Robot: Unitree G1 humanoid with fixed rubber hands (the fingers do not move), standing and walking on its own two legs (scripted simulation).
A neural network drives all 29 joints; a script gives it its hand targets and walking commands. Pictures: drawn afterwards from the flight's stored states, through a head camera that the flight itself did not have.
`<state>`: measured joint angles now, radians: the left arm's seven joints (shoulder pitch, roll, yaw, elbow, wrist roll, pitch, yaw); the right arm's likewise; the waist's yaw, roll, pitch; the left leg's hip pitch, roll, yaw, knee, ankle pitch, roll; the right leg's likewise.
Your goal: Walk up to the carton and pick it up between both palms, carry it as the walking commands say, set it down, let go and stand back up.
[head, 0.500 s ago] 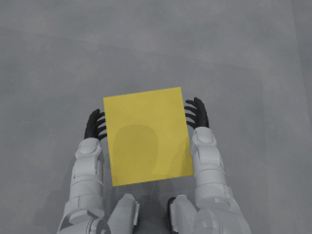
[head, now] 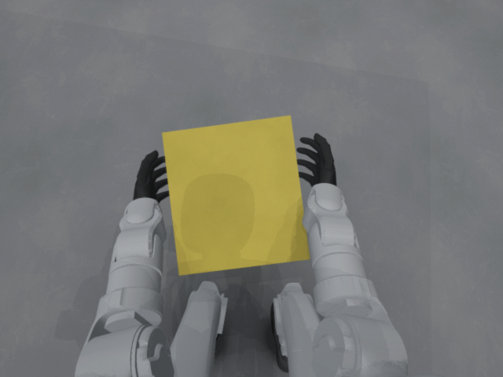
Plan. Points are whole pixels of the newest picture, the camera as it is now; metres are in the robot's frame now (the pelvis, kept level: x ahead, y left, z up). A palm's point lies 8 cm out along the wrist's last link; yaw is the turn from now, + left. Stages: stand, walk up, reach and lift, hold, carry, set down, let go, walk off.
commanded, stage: set down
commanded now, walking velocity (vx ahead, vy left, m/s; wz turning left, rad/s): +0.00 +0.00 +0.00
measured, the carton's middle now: (240, 195) +0.42 +0.04 -0.16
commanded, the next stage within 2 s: none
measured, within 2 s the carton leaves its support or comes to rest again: neither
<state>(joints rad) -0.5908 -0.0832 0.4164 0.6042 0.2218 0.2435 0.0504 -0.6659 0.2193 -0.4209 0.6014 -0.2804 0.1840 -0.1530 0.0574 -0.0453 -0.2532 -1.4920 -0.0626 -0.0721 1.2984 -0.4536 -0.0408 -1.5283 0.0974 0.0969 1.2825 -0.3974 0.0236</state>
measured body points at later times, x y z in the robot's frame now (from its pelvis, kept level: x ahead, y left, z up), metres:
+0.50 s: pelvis -0.02 +0.00 -0.07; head +0.21 +0.00 +0.31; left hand +0.41 +0.20 -0.16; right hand +0.45 -0.09 -0.15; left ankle +0.06 +0.13 -0.59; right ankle +0.08 -0.12 -0.59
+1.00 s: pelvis -0.03 +0.00 -0.14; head +0.25 +0.03 +0.21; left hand +0.44 +0.21 -0.25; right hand +0.47 -0.08 -0.23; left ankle +0.06 +0.13 -0.59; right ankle +0.08 -0.12 -0.59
